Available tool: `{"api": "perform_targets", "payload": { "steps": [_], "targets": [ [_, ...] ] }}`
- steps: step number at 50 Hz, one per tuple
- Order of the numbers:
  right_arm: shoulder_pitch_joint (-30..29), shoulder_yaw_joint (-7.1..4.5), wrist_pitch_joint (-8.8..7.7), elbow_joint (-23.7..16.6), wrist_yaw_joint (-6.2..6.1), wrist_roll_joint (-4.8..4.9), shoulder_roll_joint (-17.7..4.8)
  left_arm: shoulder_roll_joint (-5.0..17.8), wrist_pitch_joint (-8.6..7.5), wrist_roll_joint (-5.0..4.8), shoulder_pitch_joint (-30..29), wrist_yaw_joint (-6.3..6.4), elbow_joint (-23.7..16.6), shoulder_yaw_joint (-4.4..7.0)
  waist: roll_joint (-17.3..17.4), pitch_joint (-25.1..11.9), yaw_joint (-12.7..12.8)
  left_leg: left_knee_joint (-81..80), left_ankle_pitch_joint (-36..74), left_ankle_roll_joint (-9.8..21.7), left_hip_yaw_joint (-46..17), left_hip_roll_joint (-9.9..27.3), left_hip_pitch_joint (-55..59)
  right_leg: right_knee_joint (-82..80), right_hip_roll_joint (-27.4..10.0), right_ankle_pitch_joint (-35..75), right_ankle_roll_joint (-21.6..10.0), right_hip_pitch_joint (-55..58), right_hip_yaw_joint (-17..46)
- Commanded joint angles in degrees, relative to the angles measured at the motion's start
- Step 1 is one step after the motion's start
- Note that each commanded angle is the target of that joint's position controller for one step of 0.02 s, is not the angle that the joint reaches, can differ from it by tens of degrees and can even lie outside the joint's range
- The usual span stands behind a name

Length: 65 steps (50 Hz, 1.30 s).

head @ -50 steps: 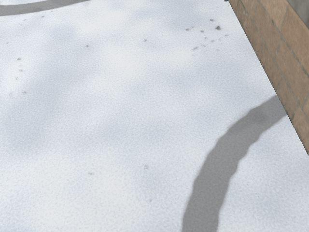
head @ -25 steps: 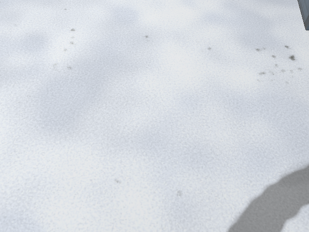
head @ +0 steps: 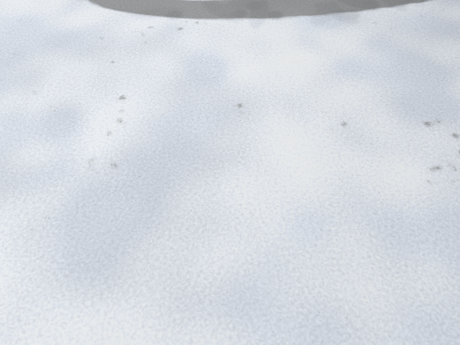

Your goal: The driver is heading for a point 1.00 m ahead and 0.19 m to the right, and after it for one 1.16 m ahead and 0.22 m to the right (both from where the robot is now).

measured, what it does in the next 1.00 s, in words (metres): walks ahead, turning right: left foot, then right foot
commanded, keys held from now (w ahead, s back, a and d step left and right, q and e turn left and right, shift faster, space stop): w+e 0.70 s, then w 0.06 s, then w+q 0.24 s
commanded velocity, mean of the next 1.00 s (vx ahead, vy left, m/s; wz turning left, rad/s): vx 0.50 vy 0.00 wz -0.40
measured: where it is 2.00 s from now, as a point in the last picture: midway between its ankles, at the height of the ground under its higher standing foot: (316, 190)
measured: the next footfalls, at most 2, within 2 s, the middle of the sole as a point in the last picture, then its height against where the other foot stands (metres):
left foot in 0.32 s outside the picture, level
right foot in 0.82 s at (331, 332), level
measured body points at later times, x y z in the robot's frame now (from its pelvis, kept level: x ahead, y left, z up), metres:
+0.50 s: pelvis +0.27 +0.02 +0.00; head +0.29 +0.02 +0.45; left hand +0.46 +0.26 -0.10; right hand +0.32 -0.27 -0.09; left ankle +0.30 +0.13 -0.74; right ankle +0.21 -0.10 -0.65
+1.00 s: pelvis +0.48 -0.14 +0.00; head +0.51 -0.17 +0.45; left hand +0.72 +0.03 -0.10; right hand +0.44 -0.43 -0.12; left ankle +0.53 +0.02 -0.65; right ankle +0.47 -0.23 -0.74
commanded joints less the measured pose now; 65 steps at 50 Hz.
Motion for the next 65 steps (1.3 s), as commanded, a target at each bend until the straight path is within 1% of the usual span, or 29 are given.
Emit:
{"api": "perform_targets", "payload": {
  "steps": [1,6,10,13,14,15,16,17,18,19,20,21,22,25,32,37,39,40,41,42,43,44,45,46,47,51,58,63,65],
  "targets": [
    [-0.7,-1.27,-0.68,-4.9,-0.77,-0.79,-4.2,6.2,-0.68,-0.33,-0.7,0.48,-3.6,1.51,-3.0,-4.4,-1.6,-7.0,1.9,-2.3,-0.6,3.5,-9.0,-9.7,-15.4,14.1,-11.0,9.2,19.5],
    [-12.9,-0.16,-1.00,-7.9,-0.35,-0.25,-1.9,9.1,0.70,-1.44,4.6,2.06,-0.8,2.42,-4.2,-2.9,2.1,-26.7,17.4,-3.6,1.4,0.6,-3.2,-8.5,-11.2,13.9,-7.2,2.6,14.9],
    [-19.0,-0.30,-1.80,-9.8,0.42,1.02,-2.7,8.5,1.50,-1.80,8.8,2.17,0.8,2.20,-5.4,-3.1,3.9,-34.3,20.0,-3.1,0.2,-2.2,0.7,-5.3,-11.5,8.7,-6.0,5.1,19.3],
    [-18.4,-1.31,-3.01,-10.0,0.78,1.60,-5.3,8.6,1.94,-1.64,8.6,2.59,0.7,2.43,-6.8,-3.6,2.4,-39.8,15.1,-1.2,-1.0,-2.5,4.8,-1.2,-12.8,7.3,-5.4,10.0,24.4],
    [-14.7,-1.92,-3.35,-9.1,0.66,1.70,-6.2,8.3,2.03,-1.66,7.0,2.68,0.2,2.38,-7.2,-4.8,0.0,-42.8,16.0,0.3,-0.4,-2.2,10.7,1.8,-11.8,10.0,-4.5,9.3,24.3],
    [-8.6,-2.79,-3.50,-8.0,0.26,1.19,-8.0,7.0,1.81,-1.29,5.2,2.50,-0.8,1.97,-6.9,-8.7,-3.2,-42.7,16.3,2.6,-1.8,1.1,21.4,8.7,-9.7,12.8,-2.8,5.7,22.0],
    [1.2,-3.83,-3.30,-7.2,-0.34,0.43,-11.6,3.9,1.40,-0.25,4.7,2.18,-2.1,0.95,-1.1,-16.0,-7.2,-40.9,14.8,7.3,-10.9,11.5,36.6,24.2,-6.4,3.4,-0.5,-2.6,16.6],
    [5.6,-4.30,-2.71,-5.1,-0.10,0.02,-14.2,1.8,1.26,-1.63,13.5,2.30,-2.6,-0.12,16.3,-22.0,-4.0,-43.1,9.2,17.7,-33.5,24.4,51.6,38.4,0.1,-26.4,2.7,-20.1,10.2],
    [4.8,-3.52,-2.21,-5.3,0.12,1.22,-9.1,7.9,1.50,-2.22,13.7,2.67,-1.3,0.91,12.1,-18.0,-4.6,-45.0,-1.9,17.4,-37.4,25.6,48.3,46.4,-5.7,-26.0,3.5,-26.9,8.8],
    [2.5,-2.60,-1.81,-6.1,0.00,1.26,-5.9,10.3,1.97,-1.65,8.2,2.69,-2.0,1.61,7.3,-10.9,-5.6,-46.3,-1.4,14.5,-29.7,22.2,41.9,49.1,-7.5,-20.0,4.3,-28.6,7.6],
    [-0.1,-1.90,-1.36,-6.3,0.24,0.80,-5.0,9.8,2.46,-0.95,5.1,2.86,-2.5,1.76,3.8,-6.4,-4.8,-48.1,4.7,12.6,-22.8,19.3,35.4,49.2,-9.1,-15.5,5.0,-27.2,6.0],
    [-1.5,-1.47,-1.09,-5.7,0.50,0.76,-4.1,9.2,2.58,-0.17,2.9,2.66,-3.5,1.94,3.2,-3.2,-3.9,-49.6,9.4,11.7,-18.2,17.0,30.4,47.5,-10.2,-12.8,5.4,-26.7,5.3],
    [-2.0,-1.09,-1.06,-5.3,0.63,0.34,-3.7,8.0,2.76,-0.44,2.5,2.19,-4.0,1.92,3.9,-1.7,-2.6,-51.2,12.3,10.7,-14.1,15.1,26.5,46.5,-11.4,-11.3,5.4,-24.8,4.7],
    [-1.4,-1.54,-1.69,-3.0,0.92,0.71,-4.7,4.3,2.96,-0.61,1.1,1.38,-5.1,0.94,5.0,-0.1,-1.7,-54.3,18.9,11.0,-7.1,14.0,22.2,42.8,-12.6,-9.1,6.1,-24.7,2.7],
    [0.5,-2.51,-1.29,0.7,0.30,1.22,-9.8,3.9,2.37,-0.38,-9.4,-0.37,-7.9,-0.25,3.3,0.9,-4.1,-55.2,25.5,8.9,5.8,12.9,22.9,22.3,-13.0,8.7,5.8,-21.4,-0.8],
    [5.2,-2.98,-0.18,3.4,0.37,2.67,-12.4,4.9,2.51,-0.51,-15.5,-1.66,-11.4,-0.20,3.4,2.5,-4.7,-52.2,31.4,7.4,8.5,15.9,29.1,13.9,-10.7,2.0,2.5,-18.2,-4.1],
    [5.9,-3.17,0.43,4.1,0.28,3.10,-13.9,6.7,2.58,0.14,-11.4,-1.55,-11.1,0.77,4.8,-0.7,-1.0,-44.6,49.6,6.7,9.9,16.0,30.0,11.1,-6.8,-3.2,-0.1,-8.4,-6.8],
    [5.7,-2.81,0.80,4.5,0.13,3.22,-13.9,8.8,2.56,0.18,-3.0,-1.21,-8.9,2.08,3.9,-4.8,4.0,-35.3,54.8,5.6,11.8,14.5,27.2,6.8,-4.7,0.4,-2.0,4.0,-7.9],
    [6.1,-1.89,0.60,3.9,-0.10,2.39,-12.3,12.5,2.74,0.33,6.4,-0.27,-6.7,3.62,1.8,-10.2,8.1,-21.6,44.8,3.6,12.8,12.3,15.5,8.5,-8.5,4.5,-3.8,21.5,-2.3],
    [12.6,1.11,-0.28,1.6,0.83,0.76,-4.6,19.4,2.38,0.99,10.3,0.43,-6.2,4.42,-13.2,-20.2,4.7,3.3,-2.0,-0.3,11.5,3.1,-8.8,6.7,-28.0,1.0,-14.3,44.4,27.3],
    [10.5,0.25,-1.61,3.3,1.28,2.38,-8.9,15.0,2.24,0.84,13.4,0.67,-6.4,3.36,-9.9,-28.4,8.1,12.5,-15.7,0.0,-0.8,0.3,-12.3,-1.3,-32.3,-1.5,-16.7,44.0,40.2],
    [4.0,-1.04,-1.78,1.0,1.38,4.49,-12.3,12.8,1.76,1.17,10.1,0.48,-5.6,2.41,-7.1,-18.4,8.1,14.2,-11.9,0.4,-1.4,2.8,-16.8,-2.1,-29.6,2.0,-13.1,36.8,29.0],
    [1.0,-0.59,-1.74,-0.1,1.02,4.25,-11.0,11.0,1.37,0.84,6.5,0.50,-5.2,1.84,-5.2,-12.1,5.7,10.1,-6.9,0.5,-0.3,5.5,-16.5,-2.8,-26.9,5.9,-10.6,28.1,20.7],
    [-0.1,-0.63,-1.29,0.0,0.67,2.93,-10.3,8.7,1.00,0.84,3.1,0.31,-4.8,1.13,-3.7,-8.0,3.5,6.6,-3.7,0.2,0.3,7.2,-14.6,-4.4,-24.6,8.9,-9.0,20.9,15.3],
    [1.6,-0.94,-0.37,0.5,0.63,2.55,-10.0,7.1,0.45,1.18,1.0,0.12,-4.9,0.66,-5.1,-6.2,1.1,4.6,-1.0,0.0,-0.3,8.5,-10.7,-6.7,-22.9,10.3,-8.1,15.3,11.3],
    [3.7,-0.61,2.27,1.3,0.43,2.69,-6.3,7.2,-1.72,1.61,-1.0,0.30,-2.7,1.15,-4.0,-2.3,-1.7,0.3,6.1,-1.5,-1.4,8.4,-8.6,-13.9,-22.2,11.8,-7.7,7.8,2.9],
    [-6.5,0.14,1.90,-2.1,1.99,2.17,-4.2,9.2,-1.44,1.41,1.4,1.77,1.0,1.68,-2.8,2.2,1.7,-20.1,24.2,-0.9,1.3,6.7,-11.1,-15.8,-20.5,13.4,-4.1,11.8,-8.7],
    [-13.6,0.50,1.98,-6.8,3.73,2.10,-4.1,11.3,0.42,0.23,5.4,2.10,3.8,2.49,-2.4,4.5,4.1,-27.3,17.2,1.9,5.2,5.5,-15.0,-11.7,-23.9,19.6,-3.1,22.4,-11.1],
    [-12.8,-0.03,2.20,-8.1,4.28,2.07,-5.2,12.8,1.25,-0.12,4.5,2.47,3.8,2.83,-4.0,2.6,2.5,-28.4,11.4,3.9,8.4,2.9,-10.7,-6.2,-24.1,34.6,-1.8,24.5,-12.9]
  ]
}}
